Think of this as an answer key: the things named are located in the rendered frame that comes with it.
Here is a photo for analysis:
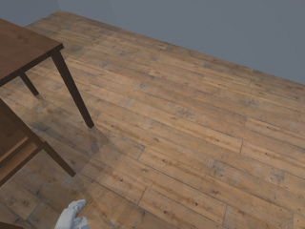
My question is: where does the left robot hand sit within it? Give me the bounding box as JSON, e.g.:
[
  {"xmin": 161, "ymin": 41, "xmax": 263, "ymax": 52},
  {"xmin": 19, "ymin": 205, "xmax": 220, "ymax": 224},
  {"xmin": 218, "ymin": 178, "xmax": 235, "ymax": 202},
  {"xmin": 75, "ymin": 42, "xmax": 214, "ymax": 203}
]
[{"xmin": 54, "ymin": 199, "xmax": 90, "ymax": 229}]

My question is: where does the chair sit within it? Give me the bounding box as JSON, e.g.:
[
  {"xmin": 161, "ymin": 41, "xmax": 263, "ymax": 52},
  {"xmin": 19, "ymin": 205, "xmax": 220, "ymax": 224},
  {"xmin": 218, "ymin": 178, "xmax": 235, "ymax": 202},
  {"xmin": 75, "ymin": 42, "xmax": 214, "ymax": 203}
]
[{"xmin": 0, "ymin": 98, "xmax": 76, "ymax": 229}]

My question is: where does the table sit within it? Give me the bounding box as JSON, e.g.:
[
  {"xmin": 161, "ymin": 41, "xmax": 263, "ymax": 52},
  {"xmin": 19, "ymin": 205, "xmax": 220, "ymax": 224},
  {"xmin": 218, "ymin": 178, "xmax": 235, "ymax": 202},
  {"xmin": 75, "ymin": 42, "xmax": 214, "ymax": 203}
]
[{"xmin": 0, "ymin": 18, "xmax": 94, "ymax": 128}]

